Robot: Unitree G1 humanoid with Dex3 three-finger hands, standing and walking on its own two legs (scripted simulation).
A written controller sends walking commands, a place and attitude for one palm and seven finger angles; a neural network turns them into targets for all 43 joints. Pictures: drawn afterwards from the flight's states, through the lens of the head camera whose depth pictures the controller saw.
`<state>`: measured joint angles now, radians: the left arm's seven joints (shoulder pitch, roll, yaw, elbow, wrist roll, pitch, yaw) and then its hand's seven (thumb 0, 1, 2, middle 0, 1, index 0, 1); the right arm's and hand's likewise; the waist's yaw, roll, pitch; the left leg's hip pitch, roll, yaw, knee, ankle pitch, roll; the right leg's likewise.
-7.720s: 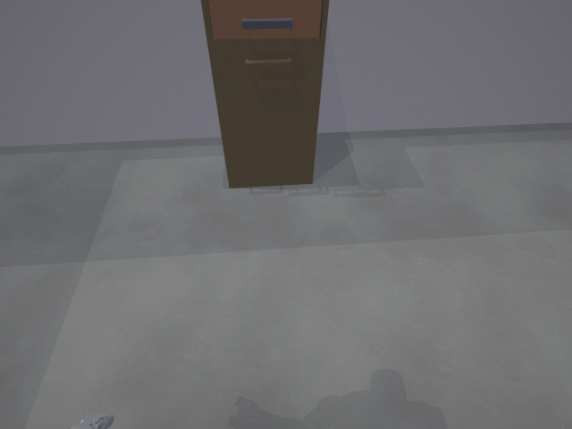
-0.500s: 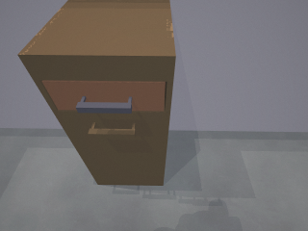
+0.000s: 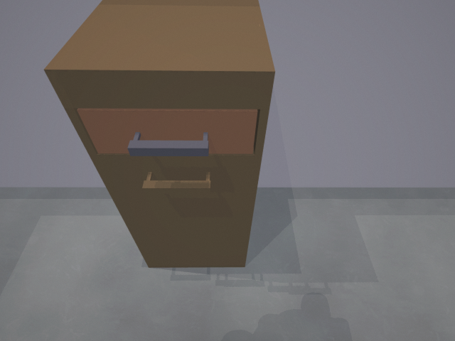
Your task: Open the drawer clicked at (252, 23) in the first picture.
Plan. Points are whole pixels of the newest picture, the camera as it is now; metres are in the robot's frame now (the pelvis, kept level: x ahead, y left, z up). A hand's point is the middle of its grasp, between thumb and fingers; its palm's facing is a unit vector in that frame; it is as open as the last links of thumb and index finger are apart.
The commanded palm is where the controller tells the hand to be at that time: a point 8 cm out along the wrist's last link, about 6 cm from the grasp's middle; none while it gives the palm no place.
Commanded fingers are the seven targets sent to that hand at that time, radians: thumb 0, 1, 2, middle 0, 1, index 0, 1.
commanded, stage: look again from close up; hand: left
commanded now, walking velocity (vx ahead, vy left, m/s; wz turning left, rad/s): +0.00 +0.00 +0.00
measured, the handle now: (170, 142) +0.51 +0.16 +0.04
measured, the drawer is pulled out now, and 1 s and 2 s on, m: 0.00 0.00 0.00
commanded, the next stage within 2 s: raise the hand with hooked fingers in 0.02 s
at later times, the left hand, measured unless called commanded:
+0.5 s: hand (115, 320) +0.16 +0.20 -0.04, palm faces -0.03 -0.12 -0.99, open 8.3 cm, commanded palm +0.14 +0.22 +0.01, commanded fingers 0.00 0.43 0.70 -0.23 -0.60 -0.23 -0.60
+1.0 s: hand (103, 270) +0.22 +0.21 +0.04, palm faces +0.03 -0.09 -1.00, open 11.2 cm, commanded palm +0.19 +0.21 +0.10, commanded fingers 0.00 -0.15 0.45 -0.28 -0.98 -0.28 -0.98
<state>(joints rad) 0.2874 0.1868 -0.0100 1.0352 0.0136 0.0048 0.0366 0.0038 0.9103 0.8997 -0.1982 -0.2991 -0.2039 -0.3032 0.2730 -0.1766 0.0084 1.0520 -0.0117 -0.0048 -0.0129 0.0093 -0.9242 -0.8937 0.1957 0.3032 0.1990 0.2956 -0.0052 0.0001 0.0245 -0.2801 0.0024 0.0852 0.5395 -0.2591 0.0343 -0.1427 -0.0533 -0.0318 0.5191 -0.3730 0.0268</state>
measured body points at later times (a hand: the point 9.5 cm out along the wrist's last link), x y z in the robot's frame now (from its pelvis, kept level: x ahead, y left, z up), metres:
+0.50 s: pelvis -0.03 -0.04 -0.03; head -0.01 -0.06 +0.42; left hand +0.16 +0.21 +0.01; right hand +0.20 -0.27 -0.10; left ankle +0.02 +0.10 -0.73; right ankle -0.06 -0.14 -0.73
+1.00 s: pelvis -0.01 -0.04 -0.01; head +0.01 -0.08 +0.43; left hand +0.21 +0.21 +0.10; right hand +0.17 -0.26 -0.13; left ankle +0.02 +0.10 -0.73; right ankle -0.06 -0.14 -0.73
